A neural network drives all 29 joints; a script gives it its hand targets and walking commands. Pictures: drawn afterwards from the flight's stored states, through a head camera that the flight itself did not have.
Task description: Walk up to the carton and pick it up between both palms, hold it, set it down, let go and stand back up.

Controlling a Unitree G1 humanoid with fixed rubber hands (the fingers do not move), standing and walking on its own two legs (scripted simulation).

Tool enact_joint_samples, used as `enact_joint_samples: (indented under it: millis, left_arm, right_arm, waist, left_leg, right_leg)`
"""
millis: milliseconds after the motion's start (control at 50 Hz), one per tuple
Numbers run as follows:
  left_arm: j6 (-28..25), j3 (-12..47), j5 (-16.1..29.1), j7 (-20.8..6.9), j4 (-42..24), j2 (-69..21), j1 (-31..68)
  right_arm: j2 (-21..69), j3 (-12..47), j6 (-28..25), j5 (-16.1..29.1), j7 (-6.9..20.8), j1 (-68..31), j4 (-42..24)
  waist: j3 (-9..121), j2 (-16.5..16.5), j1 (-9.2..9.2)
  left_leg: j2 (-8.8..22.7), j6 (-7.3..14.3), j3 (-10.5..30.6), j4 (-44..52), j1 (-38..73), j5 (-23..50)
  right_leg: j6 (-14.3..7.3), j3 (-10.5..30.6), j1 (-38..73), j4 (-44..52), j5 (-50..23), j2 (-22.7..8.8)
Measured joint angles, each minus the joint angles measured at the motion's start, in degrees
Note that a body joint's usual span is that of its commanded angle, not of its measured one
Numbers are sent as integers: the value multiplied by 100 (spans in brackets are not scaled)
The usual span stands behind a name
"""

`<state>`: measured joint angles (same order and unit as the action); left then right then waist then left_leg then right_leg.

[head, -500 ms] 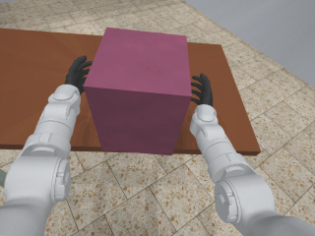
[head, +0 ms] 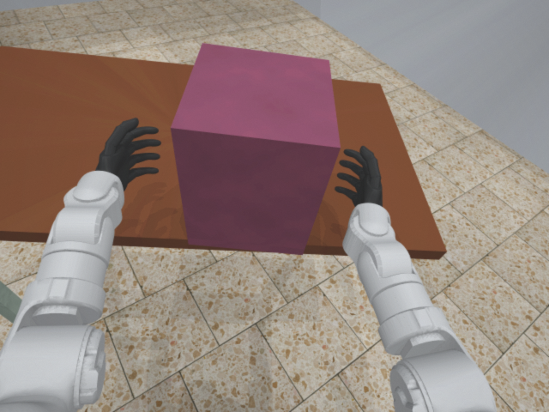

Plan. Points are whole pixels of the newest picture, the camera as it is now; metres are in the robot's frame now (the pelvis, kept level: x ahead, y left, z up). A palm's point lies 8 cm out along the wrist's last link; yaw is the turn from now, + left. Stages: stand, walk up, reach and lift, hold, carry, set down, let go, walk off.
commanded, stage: set down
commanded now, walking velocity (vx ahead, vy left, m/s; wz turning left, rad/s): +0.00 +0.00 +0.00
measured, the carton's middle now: (255, 156) +0.49 +0.02 +0.09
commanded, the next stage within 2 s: none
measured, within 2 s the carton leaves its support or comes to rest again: neither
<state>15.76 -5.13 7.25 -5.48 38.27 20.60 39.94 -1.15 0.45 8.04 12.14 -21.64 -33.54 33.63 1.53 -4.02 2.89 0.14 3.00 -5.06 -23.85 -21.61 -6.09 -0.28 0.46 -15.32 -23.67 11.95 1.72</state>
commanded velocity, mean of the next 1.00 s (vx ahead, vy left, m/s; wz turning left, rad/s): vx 0.00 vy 0.00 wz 0.00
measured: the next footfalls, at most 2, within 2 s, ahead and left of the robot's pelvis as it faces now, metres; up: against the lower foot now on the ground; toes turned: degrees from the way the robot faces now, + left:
none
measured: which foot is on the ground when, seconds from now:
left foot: down 0.00-1.00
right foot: down 0.00-1.00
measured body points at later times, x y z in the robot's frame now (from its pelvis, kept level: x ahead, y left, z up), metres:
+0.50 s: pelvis -0.02 +0.00 +0.00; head -0.01 +0.05 +0.45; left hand +0.36 +0.23 +0.09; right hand +0.32 -0.16 +0.10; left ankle +0.07 +0.08 -0.74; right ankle +0.00 -0.12 -0.74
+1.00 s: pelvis -0.02 +0.01 +0.00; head -0.01 +0.06 +0.45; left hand +0.30 +0.25 +0.07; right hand +0.24 -0.17 +0.09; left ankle +0.07 +0.08 -0.74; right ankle +0.00 -0.12 -0.74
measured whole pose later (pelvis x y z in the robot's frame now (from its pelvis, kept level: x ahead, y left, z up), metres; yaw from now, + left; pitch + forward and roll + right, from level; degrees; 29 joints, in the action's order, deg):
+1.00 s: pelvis -0.02 +0.01 +0.00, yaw +0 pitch -1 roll -2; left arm 23.7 -5.1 13.2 -6.5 -3.7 26.8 2.9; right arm -1.2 2.0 19.4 13.5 -17.1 8.1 -13.7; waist -0.9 -5.7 2.8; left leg 0.0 3.4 -5.1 -23.9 -18.1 -5.5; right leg -0.2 0.5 -11.8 -23.7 11.4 1.5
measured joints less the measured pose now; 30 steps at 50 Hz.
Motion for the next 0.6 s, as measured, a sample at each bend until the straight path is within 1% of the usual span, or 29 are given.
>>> enact_joint_samples:
  millis: [60,140,220,360,460,600]
  left_arm:
    - [112,31,36,31,-370,8,-219]
    - [212,78,143,86,-535,59,-350]
    - [318,98,199,97,-914,99,-586]
    - [518,98,200,50,-1495,158,-1066]
    - [625,98,215,10,-1941,173,-1491]
    - [758,98,228,-16,-2736,278,-2164]
  right_arm:
    - [0,-2,122,0,40,196,-336]
    - [-1,-71,361,0,118,317,-518]
    - [-1,-115,485,0,166,552,-863]
    - [0,-119,572,-1,248,1068,-1395]
    - [0,-119,662,-1,273,1539,-1913]
    - [-8,-119,776,37,335,2226,-2712]
  waist:
    - [-36,-5,0]
    - [-80,-16,0]
    - [-99,-37,0]
    - [-172,-78,0]
    - [-209,-101,0]
    - [-237,-138,0]
  left_leg:
    - [0,14,-1,0,22,30]
    - [0,23,-2,0,54,61]
    - [0,30,-3,0,89,79]
    - [0,33,-3,0,212,84]
    - [0,37,-4,0,262,84]
    - [0,39,-4,0,313,81]
  right_leg:
    - [4,0,22,0,-31,0]
    - [8,0,54,0,-64,0]
    - [8,0,89,0,-82,0]
    - [8,0,212,0,-86,0]
    - [8,0,262,0,-85,0]
    - [8,0,313,0,-80,0]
